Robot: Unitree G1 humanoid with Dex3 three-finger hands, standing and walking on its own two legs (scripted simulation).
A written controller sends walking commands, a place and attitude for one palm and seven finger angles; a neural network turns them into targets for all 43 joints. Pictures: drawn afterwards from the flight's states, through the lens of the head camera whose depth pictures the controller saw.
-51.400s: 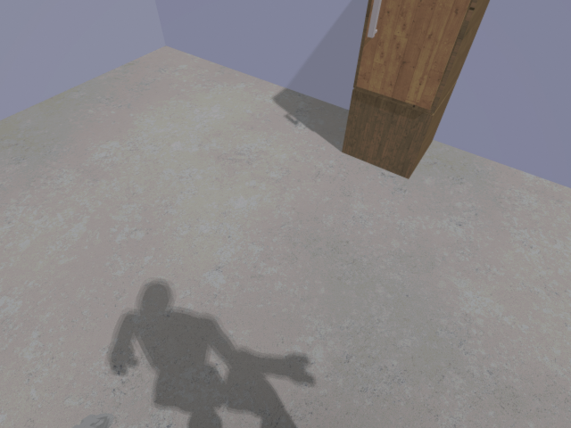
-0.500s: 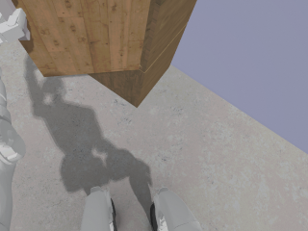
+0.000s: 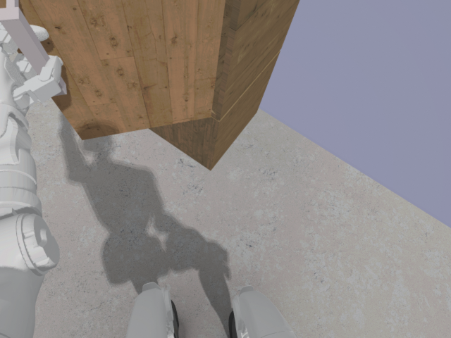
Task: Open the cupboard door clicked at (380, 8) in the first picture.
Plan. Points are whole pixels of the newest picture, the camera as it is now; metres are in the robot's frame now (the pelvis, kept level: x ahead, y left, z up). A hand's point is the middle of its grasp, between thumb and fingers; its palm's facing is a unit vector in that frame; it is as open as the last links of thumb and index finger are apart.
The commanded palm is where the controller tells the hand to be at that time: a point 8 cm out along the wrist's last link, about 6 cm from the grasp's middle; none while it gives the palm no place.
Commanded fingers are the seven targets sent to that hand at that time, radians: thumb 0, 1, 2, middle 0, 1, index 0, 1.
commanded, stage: pull the door open along its arc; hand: left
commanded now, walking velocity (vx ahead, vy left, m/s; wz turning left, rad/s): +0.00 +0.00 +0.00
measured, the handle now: (38, 48) +0.59 +0.25 +0.08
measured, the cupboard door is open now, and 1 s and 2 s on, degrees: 51 94 92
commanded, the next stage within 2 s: open thumb and fingers to let go in 0.60 s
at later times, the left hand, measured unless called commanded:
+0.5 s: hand (126, 160) +0.38 +0.11 +0.08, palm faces +0.43 -0.90 +0.00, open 7.0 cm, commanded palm +0.30 +0.17 +0.07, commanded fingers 0.00 0.90 0.90 -0.40 -1.35 -0.40 -1.35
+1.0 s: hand (158, 174) +0.36 +0.07 +0.07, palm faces +0.48 -0.88 -0.01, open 8.4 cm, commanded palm +0.31 +0.12 +0.07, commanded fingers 0.00 -0.22 0.42 -0.32 -1.23 -0.32 -1.23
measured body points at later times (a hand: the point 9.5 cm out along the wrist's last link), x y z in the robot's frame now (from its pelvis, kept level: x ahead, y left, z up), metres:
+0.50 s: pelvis +0.02 -0.03 +0.03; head +0.09 -0.02 +0.48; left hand +0.35 +0.16 +0.08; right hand +0.17 -0.24 -0.08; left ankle +0.04 +0.11 -0.64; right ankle -0.02 -0.13 -0.64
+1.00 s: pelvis +0.01 -0.06 +0.02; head +0.07 -0.08 +0.47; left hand +0.33 +0.11 +0.07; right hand +0.16 -0.28 -0.11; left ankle +0.04 +0.11 -0.64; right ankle -0.02 -0.13 -0.64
